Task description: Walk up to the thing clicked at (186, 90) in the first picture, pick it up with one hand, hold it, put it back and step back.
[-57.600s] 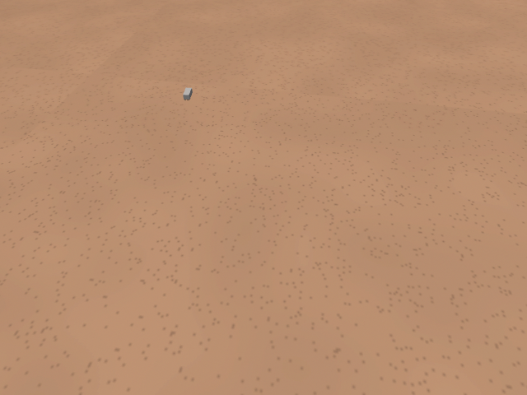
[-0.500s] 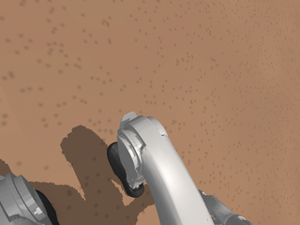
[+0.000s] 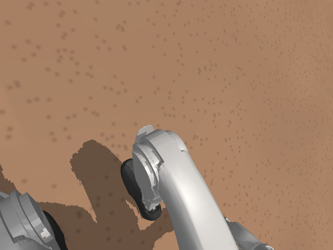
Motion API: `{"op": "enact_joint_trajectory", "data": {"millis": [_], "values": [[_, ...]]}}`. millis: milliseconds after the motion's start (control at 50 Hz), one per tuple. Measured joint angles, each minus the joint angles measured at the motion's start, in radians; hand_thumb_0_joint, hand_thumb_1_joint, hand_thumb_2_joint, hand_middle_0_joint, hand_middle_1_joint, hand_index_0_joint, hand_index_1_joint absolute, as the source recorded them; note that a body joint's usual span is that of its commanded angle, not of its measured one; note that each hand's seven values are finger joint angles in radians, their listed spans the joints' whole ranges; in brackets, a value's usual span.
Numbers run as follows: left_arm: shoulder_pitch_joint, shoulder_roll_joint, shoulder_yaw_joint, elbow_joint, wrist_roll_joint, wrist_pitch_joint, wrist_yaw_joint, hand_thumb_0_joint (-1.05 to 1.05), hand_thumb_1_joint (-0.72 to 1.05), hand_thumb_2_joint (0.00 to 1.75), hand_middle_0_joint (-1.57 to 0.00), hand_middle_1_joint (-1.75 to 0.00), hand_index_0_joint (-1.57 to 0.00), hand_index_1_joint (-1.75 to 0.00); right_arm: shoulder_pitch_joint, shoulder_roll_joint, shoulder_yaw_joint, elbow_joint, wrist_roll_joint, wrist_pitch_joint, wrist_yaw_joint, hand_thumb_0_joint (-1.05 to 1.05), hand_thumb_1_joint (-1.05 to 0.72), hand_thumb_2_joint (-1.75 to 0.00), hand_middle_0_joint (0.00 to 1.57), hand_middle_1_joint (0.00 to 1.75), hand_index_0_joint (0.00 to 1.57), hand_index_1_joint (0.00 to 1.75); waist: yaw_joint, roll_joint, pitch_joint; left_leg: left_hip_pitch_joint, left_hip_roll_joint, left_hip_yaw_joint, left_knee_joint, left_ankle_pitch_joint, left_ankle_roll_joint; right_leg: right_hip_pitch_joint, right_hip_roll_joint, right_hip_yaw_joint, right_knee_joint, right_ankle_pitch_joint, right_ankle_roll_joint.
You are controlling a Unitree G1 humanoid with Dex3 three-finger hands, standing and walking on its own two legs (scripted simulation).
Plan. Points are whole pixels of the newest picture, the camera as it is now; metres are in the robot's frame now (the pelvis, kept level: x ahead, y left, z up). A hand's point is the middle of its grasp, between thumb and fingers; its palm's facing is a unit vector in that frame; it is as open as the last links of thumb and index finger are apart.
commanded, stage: withdraw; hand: left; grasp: from above
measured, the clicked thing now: out of the picture +0.49 +0.33 -0.30
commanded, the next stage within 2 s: home in 0.72 s
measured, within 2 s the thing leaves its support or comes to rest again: neither
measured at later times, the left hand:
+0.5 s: hand out of the picture +0.48 +0.34 -0.10, palm faces -0.46 -0.13 -0.88, open 13.6 cm
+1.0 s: hand out of the picture +0.49 +0.35 -0.13, palm faces -0.37 -0.11 -0.92, open 12.5 cm
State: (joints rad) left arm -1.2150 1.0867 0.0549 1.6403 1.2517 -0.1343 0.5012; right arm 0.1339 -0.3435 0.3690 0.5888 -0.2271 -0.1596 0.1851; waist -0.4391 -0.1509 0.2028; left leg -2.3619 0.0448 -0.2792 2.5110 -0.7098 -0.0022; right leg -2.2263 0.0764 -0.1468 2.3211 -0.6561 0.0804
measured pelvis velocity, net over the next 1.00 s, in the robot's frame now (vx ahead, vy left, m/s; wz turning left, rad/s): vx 0.00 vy -0.01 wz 0.10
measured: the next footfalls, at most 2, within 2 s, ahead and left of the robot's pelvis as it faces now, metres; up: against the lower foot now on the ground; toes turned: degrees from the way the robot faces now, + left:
none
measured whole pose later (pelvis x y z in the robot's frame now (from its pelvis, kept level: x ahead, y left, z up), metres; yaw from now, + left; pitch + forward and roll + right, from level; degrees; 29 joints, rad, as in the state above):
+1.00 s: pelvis +0.00 -0.01 +0.01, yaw +6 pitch +35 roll -11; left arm -1.10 0.86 0.05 1.26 1.18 -0.07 0.20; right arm 0.23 -0.27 0.19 0.59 -0.13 0.06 0.10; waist -0.31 0.00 0.02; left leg -2.39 0.02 -0.18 2.42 -0.65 0.00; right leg -2.28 0.03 -0.07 2.31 -0.65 0.06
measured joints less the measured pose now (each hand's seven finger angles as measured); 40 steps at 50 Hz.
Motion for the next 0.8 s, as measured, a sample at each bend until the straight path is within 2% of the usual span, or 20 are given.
{"op": "enact_joint_trajectory", "data": {"millis": [80, 140, 200, 280, 360, 440, 520, 620, 720, 800], "values": [[0.034, -0.038, 0.016, -0.115, -0.006, 0.028, -0.039, 0.0, -0.49, 0.97, -0.11, -0.99, -0.1, -0.99, 0.022, 0.006, -0.031, -0.003, 0.011, 0.021, 0.01, 0.0, -0.91, -0.9, 0.21, 0.3, 0.2, 0.3, 0.021, 0.03, -0.044, -0.007, -0.002, 0.004, -0.011, -0.001, -0.004, -0.01, -0.005, 0.002, -0.005, -0.004, -0.005], [0.063, -0.088, 0.008, -0.198, -0.025, 0.063, -0.083, 0.0, -0.5, 0.98, -0.1, -0.99, -0.1, -0.99, 0.04, 0.013, -0.066, 0.003, 0.031, 0.045, 0.024, 0.0, -0.91, -0.9, 0.21, 0.3, 0.2, 0.3, 0.046, 0.065, -0.104, -0.015, -0.003, 0.017, -0.024, -0.001, -0.006, -0.022, -0.011, 0.011, -0.007, -0.009, -0.012], [0.077, -0.132, -0.012, -0.245, -0.049, 0.102, -0.149, 0.0, -0.5, 0.99, -0.1, -0.98, -0.1, -0.99, 0.045, 0.019, -0.104, 0.004, 0.056, 0.078, 0.032, 0.0, -0.91, -0.9, 0.21, 0.3, 0.2, 0.3, 0.07, 0.103, -0.155, -0.016, -0.005, 0.033, -0.039, 0.002, -0.003, -0.025, -0.018, 0.022, -0.011, -0.016, -0.012], [0.088, -0.181, -0.044, -0.306, -0.083, 0.137, -0.271, 0.0, -0.5, 0.99, -0.1, -0.98, -0.09, -0.99, 0.04, 0.026, -0.153, -0.011, 0.086, 0.129, 0.018, 0.0, -0.91, -0.9, 0.21, 0.3, 0.2, 0.3, 0.105, 0.143, -0.186, 0.001, -0.011, 0.058, -0.071, 0.016, 0.001, -0.009, -0.031, 0.039, -0.026, -0.017, -0.02], [0.096, -0.229, -0.082, -0.358, -0.108, 0.129, -0.375, 0.0, -0.49, 0.99, -0.11, -0.97, -0.1, -0.98, 0.034, 0.027, -0.188, -0.023, 0.108, 0.176, -0.011, 0.0, -0.9, -0.9, 0.21, 0.3, 0.2, 0.3, 0.137, 0.16, -0.196, 0.032, -0.015, 0.084, -0.116, 0.037, 0.003, 0.017, -0.043, 0.056, -0.053, -0.009, -0.025], [0.092, -0.257, -0.104, -0.363, -0.117, 0.095, -0.424, 0.0, -0.45, 0.97, -0.13, -0.95, -0.12, -0.96, 0.026, 0.021, -0.198, -0.027, 0.117, 0.205, -0.047, 0.0, -0.9, -0.9, 0.21, 0.3, 0.2, 0.3, 0.15, 0.16, -0.199, 0.054, -0.02, 0.096, -0.154, 0.06, 0.001, 0.035, -0.05, 0.063, -0.079, 0.005, -0.027], [0.078, -0.264, -0.109, -0.324, -0.102, 0.054, -0.415, 0.0, -0.41, 0.94, -0.16, -0.92, -0.15, -0.93, 0.022, 0.014, -0.195, -0.022, 0.115, 0.218, -0.079, 0.0, -0.89, -0.9, 0.21, 0.3, 0.2, 0.3, 0.143, 0.15, -0.198, 0.059, -0.021, 0.099, -0.168, 0.076, -0.001, 0.037, -0.052, 0.065, -0.088, 0.02, -0.028], [0.048, -0.242, -0.099, -0.217, -0.062, 0.008, -0.355, 0.0, -0.37, 0.91, -0.18, -0.89, -0.18, -0.9, 0.022, 0.004, -0.174, -0.007, 0.102, 0.217, -0.1, 0.0, -0.89, -0.9, 0.21, 0.3, 0.2, 0.3, 0.113, 0.135, -0.186, 0.036, -0.023, 0.096, -0.148, 0.089, -0.002, 0.013, -0.049, 0.065, -0.067, 0.032, -0.029], [0.034, -0.185, -0.056, -0.154, -0.013, -0.03, -0.284, 0.0, -0.35, 0.89, -0.21, -0.87, -0.21, -0.87, 0.034, 0.005, -0.147, 0.0, 0.086, 0.211, -0.109, 0.0, -0.89, -0.89, 0.21, 0.3, 0.2, 0.3, 0.085, 0.119, -0.155, 0.001, -0.021, 0.091, -0.103, 0.091, 0.0, -0.022, -0.041, 0.066, -0.027, 0.037, -0.022], [0.018, -0.154, -0.027, -0.15, 0.002, -0.023, -0.246, 0.0, -0.34, 0.88, -0.22, -0.86, -0.22, -0.86, 0.055, 0.02, -0.135, 0.007, 0.077, 0.203, -0.107, 0.0, -0.89, -0.89, 0.21, 0.3, 0.2, 0.3, 0.079, 0.11, -0.137, -0.026, -0.023, 0.091, -0.076, 0.089, 0.0, -0.048, -0.038, 0.069, 0.001, 0.035, -0.022]]}}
